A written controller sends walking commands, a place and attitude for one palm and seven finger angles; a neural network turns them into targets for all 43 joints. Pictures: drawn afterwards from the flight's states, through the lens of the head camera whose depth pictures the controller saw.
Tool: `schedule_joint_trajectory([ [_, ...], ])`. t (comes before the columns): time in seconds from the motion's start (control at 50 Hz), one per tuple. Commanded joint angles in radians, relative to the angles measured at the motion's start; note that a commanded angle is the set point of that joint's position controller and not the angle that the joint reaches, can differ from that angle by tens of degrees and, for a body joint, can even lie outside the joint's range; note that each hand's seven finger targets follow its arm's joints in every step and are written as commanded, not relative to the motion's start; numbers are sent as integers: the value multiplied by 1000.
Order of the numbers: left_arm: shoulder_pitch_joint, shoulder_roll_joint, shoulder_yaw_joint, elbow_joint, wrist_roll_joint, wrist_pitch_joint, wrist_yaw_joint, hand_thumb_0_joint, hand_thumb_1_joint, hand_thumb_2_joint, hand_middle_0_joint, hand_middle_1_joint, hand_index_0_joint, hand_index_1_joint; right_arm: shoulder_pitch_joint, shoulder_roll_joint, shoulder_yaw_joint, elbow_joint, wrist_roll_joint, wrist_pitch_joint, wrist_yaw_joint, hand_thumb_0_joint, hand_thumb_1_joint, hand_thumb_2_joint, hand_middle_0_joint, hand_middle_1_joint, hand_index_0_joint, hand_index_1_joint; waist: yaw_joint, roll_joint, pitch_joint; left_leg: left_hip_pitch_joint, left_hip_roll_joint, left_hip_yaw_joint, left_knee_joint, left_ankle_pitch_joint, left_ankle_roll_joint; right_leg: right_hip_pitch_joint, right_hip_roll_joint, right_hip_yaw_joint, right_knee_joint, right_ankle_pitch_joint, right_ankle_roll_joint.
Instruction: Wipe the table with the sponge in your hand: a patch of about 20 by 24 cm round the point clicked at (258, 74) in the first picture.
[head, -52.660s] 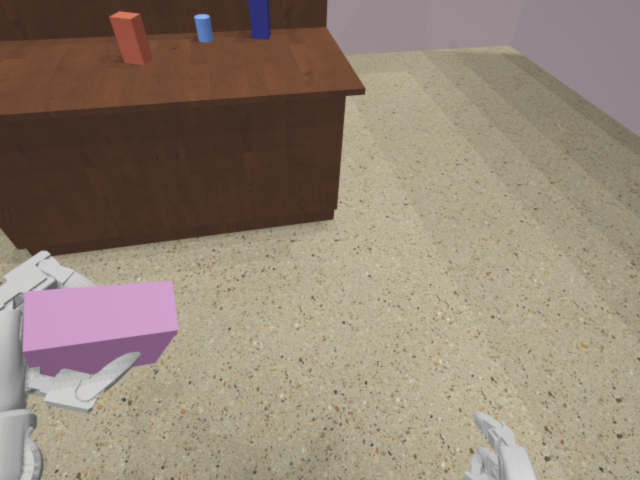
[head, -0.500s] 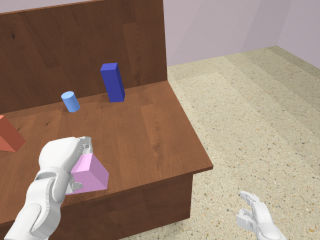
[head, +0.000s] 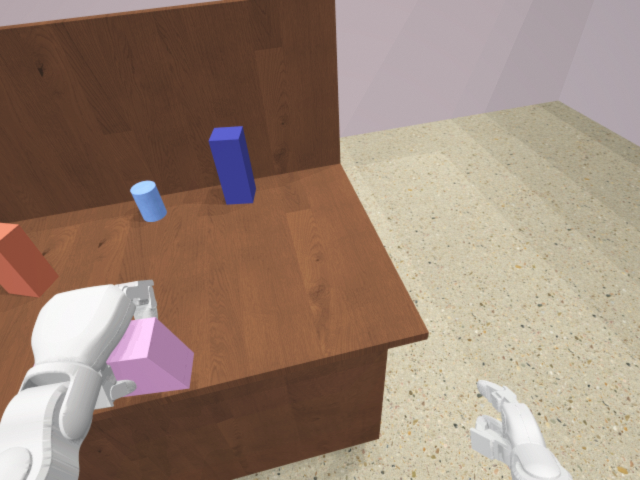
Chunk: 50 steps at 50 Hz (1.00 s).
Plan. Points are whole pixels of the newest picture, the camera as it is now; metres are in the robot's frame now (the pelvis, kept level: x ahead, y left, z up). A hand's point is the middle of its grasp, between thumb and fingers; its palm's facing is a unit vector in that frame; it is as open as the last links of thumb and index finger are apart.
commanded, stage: bring the sponge back beside the body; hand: left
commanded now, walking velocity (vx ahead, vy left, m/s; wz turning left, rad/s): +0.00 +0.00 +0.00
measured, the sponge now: (129, 366) +0.20 +0.28 +0.06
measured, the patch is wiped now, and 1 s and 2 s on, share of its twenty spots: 1.00 1.00 1.00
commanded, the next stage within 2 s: step back with the hand held close in 0.52 s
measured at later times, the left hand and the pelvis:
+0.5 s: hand (74, 355) +0.18 +0.31 +0.12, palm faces +0.14 -0.09 -0.99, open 9.1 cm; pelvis -0.01 +0.01 +0.00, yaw +0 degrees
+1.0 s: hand (100, 329) +0.19 +0.27 +0.15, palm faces +0.32 -0.84 -0.44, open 9.0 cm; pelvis -0.01 +0.03 -0.01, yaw +1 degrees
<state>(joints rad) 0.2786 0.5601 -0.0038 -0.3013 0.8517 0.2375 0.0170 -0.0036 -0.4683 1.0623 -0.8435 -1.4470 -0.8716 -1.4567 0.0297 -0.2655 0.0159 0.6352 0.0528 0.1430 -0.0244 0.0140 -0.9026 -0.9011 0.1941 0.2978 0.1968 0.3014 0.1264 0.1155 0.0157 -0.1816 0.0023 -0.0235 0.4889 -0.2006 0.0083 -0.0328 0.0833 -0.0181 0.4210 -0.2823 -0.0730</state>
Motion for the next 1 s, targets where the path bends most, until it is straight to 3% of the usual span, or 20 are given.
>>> schedule_joint_trajectory([
  [0.0,-165,191,199,-151,-15,60,67,0,100,1300,-1200,-1600,-1200,-1600,-246,-97,-38,-173,3,-54,9,0,-900,-900,200,300,200,300,2,-7,-125,95,-41,-37,-49,152,49,-95,-23,113,-103,189,-6],
  [0.08,-81,115,106,-171,-48,112,2,0,100,1300,-1200,-1600,-1200,-1600,-270,-103,-33,-189,13,-56,11,0,-900,-900,200,300,200,300,-18,-79,-110,77,-40,-31,-48,140,57,-101,-33,102,-92,209,11],
  [0.18,-130,199,129,-271,-1,74,-32,0,100,1300,-1200,-1600,-1200,-1600,-261,-98,-22,-191,5,-68,-3,0,-900,-900,200,300,200,300,-26,-63,-102,86,-38,-40,-56,86,62,-126,-31,93,-102,97,14],
  [0.22,-189,305,213,-334,41,33,-12,0,100,1300,-1200,-1600,-1200,-1600,-270,-100,-18,-195,-5,-78,-11,0,-900,-900,200,300,200,300,-6,-9,-129,105,-39,-54,-62,78,64,-110,-16,122,-108,69,-1],
  [0.28,-132,258,227,-277,35,-10,35,0,100,1300,-1200,-1600,-1200,-1600,-220,-81,-24,-179,-8,-83,-14,0,-900,-900,200,300,200,300,-3,1,-84,102,-34,-44,-59,76,55,-129,-15,98,-123,42,-5],
  [0.32,-151,285,271,-275,25,-7,54,0,100,1300,-1200,-1600,-1200,-1600,-241,-85,-26,-180,-5,-80,-8,0,-900,-900,200,300,200,300,11,38,-92,105,-38,-55,-68,67,52,-122,-2,136,-126,40,-19],
  [0.38,-133,195,212,-194,-12,23,63,0,100,1300,-1200,-1600,-1200,-1600,-230,-86,-35,-169,-1,-76,-1,0,-900,-900,200,300,200,300,-3,-3,-74,90,-33,-44,-64,75,47,-131,-14,111,-128,55,-7],
  [0.42,-142,180,186,-171,-20,60,42,0,100,1300,-1200,-1600,-1200,-1600,-266,-97,-28,-170,5,-75,1,0,-900,-900,200,300,200,300,-4,10,-64,84,-36,-50,-80,57,45,-140,-10,130,-132,40,-10],
  [0.48,-121,134,117,-173,-36,82,9,0,100,1300,-1200,-1600,-1200,-1600,-259,-100,-28,-176,7,-76,0,0,-900,-900,200,300,200,300,-20,-54,-80,74,-36,-43,-76,64,52,-124,-23,96,-121,69,6],
  [0.56,-139,193,136,-260,0,65,-16,0,100,1300,-1200,-1600,-1200,-1600,-263,-98,-23,-180,-1,-86,-4,0,-900,-900,200,300,200,300,-14,-22,-133,87,-36,-52,-74,72,56,-99,-22,92,-103,76,4],
  [0.62,-138,221,163,-240,46,39,-2,0,100,1300,-1200,-1600,-1200,-1600,-256,-97,-19,-174,-9,-86,-6,0,-900,-900,200,300,200,300,-10,12,-109,81,-33,-57,-83,58,56,-102,-5,105,-105,57,-7],
  [0.64,-294,40,380,-437,-840,-141,30,0,100,1300,-1200,-1600,-1200,-1600,-108,-55,-13,-366,1,-103,-17,0,-900,-900,200,300,200,300,-110,-147,79,25,6,-76,-6,-102,63,-297,-76,166,-173,111,6],
  [0.66,-88,153,442,-225,-854,-210,48,0,100,1300,-1200,-1600,-1200,-1600,-29,-66,14,-270,-21,-117,-21,0,-900,-900,200,300,200,300,-85,-234,18,38,-4,-85,45,-111,57,-328,-122,152,-169,72,-6],
  [0.68,-52,97,388,-211,-858,-240,45,0,100,1300,-1200,-1600,-1200,-1600,-51,-55,10,-259,-21,-114,-15,0,-900,-900,200,300,200,300,-90,-209,9,31,-15,-87,58,-93,47,-335,-139,139,-151,78,-15],
  [0.7,-55,115,453,-284,-901,-278,57,0,100,1300,-1200,-1600,-1200,-1600,9,-66,-8,-252,-17,-108,-23,0,-900,-900,200,300,200,300,-92,-242,-21,38,5,-92,100,-78,45,-336,-188,149,-150,87,-11],
  [0.72,-60,161,504,-356,-918,-314,70,0,100,1300,-1200,-1600,-1200,-1600,35,-81,-16,-245,-20,-118,-31,0,-900,-900,200,300,200,300,-99,-180,-59,67,22,-100,101,-58,44,-341,-209,158,-124,102,-15],
  [0.74,-26,92,461,-387,-930,-338,72,0,100,1300,-1200,-1600,-1200,-1600,30,-71,-13,-245,-20,-124,-36,0,-900,-900,200,300,200,300,-107,-112,-102,60,40,-106,84,-23,48,-311,-216,123,-75,121,-10],
  [0.82,130,60,480,-492,-947,-375,83,0,100,1300,-1200,-1600,-1200,-1600,45,-104,-30,-267,-33,-147,-37,0,-900,-900,200,300,200,300,-88,168,-149,-53,94,-193,-24,93,71,-217,-128,52,75,160,30],
  [0.9,220,-1,454,-473,-937,-382,82,0,100,1300,-1200,-1600,-1200,-1600,76,-97,-39,-248,-37,-168,-32,0,-900,-900,200,300,200,300,-93,48,-208,-61,122,-234,-46,201,75,-197,-76,39,97,114,50],
  [0.98,241,0,459,-428,-940,-379,86,0,100,1300,-1200,-1600,-1200,-1600,83,-97,-49,-233,-30,-175,-40,0,-900,-900,200,300,200,300,-98,-64,-229,-54,125,-204,-16,254,64,-186,-93,57,55,189,53],
])
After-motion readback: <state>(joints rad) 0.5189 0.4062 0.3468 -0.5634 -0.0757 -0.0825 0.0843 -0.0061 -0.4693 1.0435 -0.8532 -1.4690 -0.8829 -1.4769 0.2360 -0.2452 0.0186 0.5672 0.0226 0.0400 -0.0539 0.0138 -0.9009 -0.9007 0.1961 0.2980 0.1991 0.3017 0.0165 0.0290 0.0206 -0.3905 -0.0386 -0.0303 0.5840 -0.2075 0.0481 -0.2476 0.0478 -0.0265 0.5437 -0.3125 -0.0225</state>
